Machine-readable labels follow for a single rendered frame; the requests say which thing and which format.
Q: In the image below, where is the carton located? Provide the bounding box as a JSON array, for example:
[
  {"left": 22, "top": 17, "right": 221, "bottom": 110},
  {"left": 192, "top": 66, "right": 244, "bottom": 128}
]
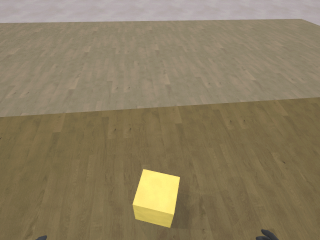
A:
[{"left": 132, "top": 169, "right": 180, "bottom": 228}]

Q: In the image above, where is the right robot hand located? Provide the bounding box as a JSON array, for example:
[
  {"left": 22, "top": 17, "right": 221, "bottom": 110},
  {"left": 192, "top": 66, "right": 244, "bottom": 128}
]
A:
[{"left": 256, "top": 229, "right": 279, "bottom": 240}]

